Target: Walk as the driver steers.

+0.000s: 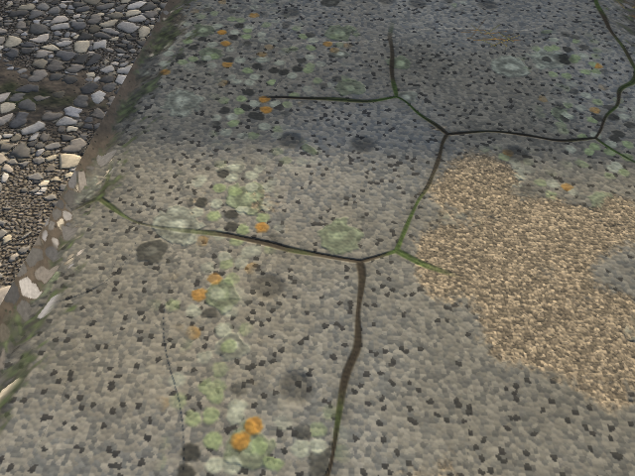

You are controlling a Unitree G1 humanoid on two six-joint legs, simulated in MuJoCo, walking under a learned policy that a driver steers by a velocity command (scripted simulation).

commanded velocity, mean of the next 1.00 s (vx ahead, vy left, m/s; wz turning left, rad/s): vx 0.49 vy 0.00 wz -0.48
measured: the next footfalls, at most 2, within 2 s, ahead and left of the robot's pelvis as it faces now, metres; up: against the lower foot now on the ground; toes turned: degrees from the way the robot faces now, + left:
right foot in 0.34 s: +0.35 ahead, -0.13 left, +0.00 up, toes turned -13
left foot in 0.80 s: +0.67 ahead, -0.02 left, +0.00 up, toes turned -31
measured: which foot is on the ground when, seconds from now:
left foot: down 0.00-0.34, up 0.36-0.78, down 0.80-1.00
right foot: up 0.00-0.32, down 0.34-0.80, up 0.82-1.00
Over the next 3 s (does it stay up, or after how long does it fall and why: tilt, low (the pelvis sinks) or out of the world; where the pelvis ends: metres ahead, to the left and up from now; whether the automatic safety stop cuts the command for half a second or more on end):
stays up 1.57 -0.20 0.00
